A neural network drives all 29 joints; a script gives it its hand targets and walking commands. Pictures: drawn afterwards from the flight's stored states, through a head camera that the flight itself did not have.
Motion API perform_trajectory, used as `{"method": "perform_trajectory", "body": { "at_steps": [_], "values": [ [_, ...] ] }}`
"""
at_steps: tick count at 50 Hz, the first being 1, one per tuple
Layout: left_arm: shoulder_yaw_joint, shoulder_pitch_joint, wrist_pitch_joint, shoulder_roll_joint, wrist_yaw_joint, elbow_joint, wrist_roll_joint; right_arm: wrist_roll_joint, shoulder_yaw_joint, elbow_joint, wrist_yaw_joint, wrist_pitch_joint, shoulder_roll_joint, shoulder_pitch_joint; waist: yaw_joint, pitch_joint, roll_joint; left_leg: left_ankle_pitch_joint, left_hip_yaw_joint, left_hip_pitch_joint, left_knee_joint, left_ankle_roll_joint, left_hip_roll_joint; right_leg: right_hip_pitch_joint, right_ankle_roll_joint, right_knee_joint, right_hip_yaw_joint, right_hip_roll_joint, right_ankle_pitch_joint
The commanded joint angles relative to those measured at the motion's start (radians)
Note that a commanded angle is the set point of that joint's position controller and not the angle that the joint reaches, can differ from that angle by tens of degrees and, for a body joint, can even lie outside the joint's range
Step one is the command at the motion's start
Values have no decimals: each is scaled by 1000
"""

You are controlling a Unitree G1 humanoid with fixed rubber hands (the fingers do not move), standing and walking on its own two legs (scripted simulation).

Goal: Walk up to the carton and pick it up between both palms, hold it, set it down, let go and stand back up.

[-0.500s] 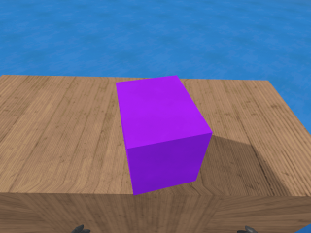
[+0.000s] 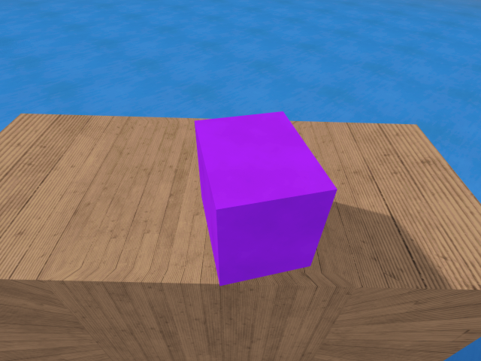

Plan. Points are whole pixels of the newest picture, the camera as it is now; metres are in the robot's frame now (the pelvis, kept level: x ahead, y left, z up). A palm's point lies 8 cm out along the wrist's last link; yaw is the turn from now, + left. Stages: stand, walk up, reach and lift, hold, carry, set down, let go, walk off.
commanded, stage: stand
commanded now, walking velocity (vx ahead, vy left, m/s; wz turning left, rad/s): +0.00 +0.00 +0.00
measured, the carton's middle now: (253, 194) +0.50 -0.01 -0.01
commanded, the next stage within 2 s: none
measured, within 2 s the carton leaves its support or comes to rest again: neither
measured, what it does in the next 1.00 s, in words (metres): stands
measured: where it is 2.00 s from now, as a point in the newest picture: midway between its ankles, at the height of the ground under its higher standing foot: outside the picture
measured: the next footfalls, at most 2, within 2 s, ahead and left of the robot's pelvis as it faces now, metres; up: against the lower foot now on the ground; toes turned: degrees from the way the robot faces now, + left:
none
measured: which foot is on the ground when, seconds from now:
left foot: down 0.00-1.00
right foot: down 0.00-1.00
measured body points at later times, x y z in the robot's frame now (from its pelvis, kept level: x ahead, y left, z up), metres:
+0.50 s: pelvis -0.02 +0.02 +0.00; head -0.04 +0.03 +0.45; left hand -0.06 +0.25 -0.16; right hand -0.02 -0.23 -0.14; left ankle +0.04 +0.10 -0.74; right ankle +0.02 -0.12 -0.74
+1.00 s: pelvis +0.01 +0.00 +0.00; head +0.01 +0.01 +0.45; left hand +0.00 +0.23 -0.16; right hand +0.00 -0.23 -0.15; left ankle +0.05 +0.10 -0.74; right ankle +0.02 -0.13 -0.74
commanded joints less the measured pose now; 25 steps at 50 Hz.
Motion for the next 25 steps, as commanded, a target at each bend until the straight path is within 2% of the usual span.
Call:
{"method": "perform_trajectory", "body": {
  "at_steps": [1, 11, 25],
  "values": [
    [24, 48, -14, 117, 7, -31, 3, 2, -44, -51, -9, -15, -156, 42, 8, 136, 31, -278, -172, -137, -195, -10, 111, -72, 1, -86, 99, -75, -152],
    [30, 116, -7, 94, 10, 24, 8, 3, -57, -27, -13, 1, -147, 49, 7, 148, 46, -418, -194, -183, -240, -10, 117, -108, 10, -49, 89, -59, -210],
    [42, 165, 0, 76, 19, 55, 5, 0, -73, -5, -20, 18, -123, 43, -4, 141, 14, -384, -170, -139, -208, -19, 106, -175, 6, -51, 106, -59, -246]
  ]
}}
